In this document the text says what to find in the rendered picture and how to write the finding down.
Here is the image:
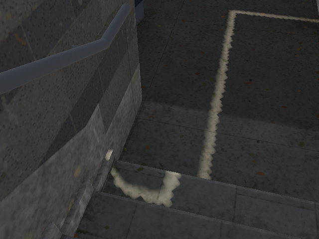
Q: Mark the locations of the stairs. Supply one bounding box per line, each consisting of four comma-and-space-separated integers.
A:
60, 160, 319, 239

